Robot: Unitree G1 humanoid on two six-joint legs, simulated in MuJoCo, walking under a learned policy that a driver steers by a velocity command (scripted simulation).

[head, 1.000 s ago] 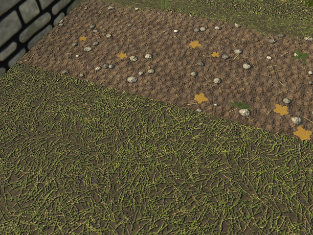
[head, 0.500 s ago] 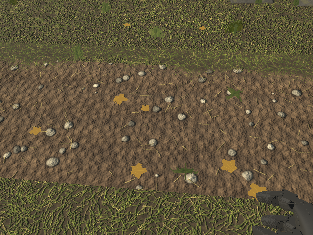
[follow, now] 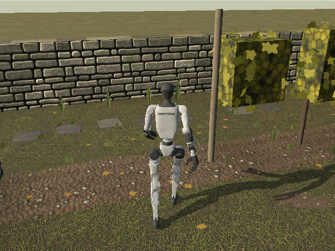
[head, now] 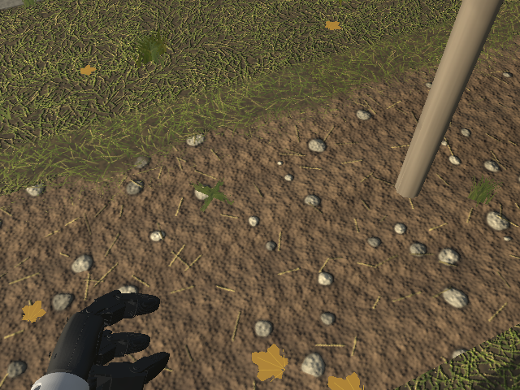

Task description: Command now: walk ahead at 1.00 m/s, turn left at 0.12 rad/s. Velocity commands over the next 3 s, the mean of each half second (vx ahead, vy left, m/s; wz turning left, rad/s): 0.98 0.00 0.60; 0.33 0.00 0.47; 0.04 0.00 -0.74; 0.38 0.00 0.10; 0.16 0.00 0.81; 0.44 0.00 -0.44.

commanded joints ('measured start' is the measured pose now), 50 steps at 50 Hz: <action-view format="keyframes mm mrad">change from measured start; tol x32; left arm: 1 609 267 87 125 32 -3 36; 50 252 178 111 -90 -61 37 58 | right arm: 1 -135 -88 -7 -147 -22 -1 -5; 16 -499 -45 -8 -350 -16 78 69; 21 69 -242 -94 -199 -9 93 34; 31 -417 -214 -79 -376 54 16 -13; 42 -2 -85 -39 -351 15 96 -25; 50 -455 -81 -32 -457 -8 107 -50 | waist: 1 326 -67 -309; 13 42 -46 122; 21 -262 -8 -195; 23 19 406 -243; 26 82 -67 -18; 39 151 179 -214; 42 50 -171 -519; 50 71 -46 -160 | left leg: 1 -678 40 -60 897 -10 92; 11 -886 155 -114 741 323 59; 19 -380 -66 96 344 438 161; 22 23 -7 -174 184 342 273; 23 286 232 -760 54 424 503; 28 -337 166 -552 -124 949 346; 39 -365 -123 -380 352 672 -3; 41 -677 -246 -379 994 -351 -67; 42 -737 -142 -468 1092 -235 -58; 50 -574 -85 -195 482 -17 -76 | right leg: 1 1022 -340 402 -57 -105 -83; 2 1127 -539 806 -205 -146 -148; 15 420 -162 -213 -580 558 82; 20 550 -255 -180 78 1291 108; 23 -228 78 46 1141 -379 175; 39 504 68 84 -310 559 193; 41 934 -430 698 -156 1204 -147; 44 634 -299 714 -282 226 -162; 50 312 -78 528 -365 257 -48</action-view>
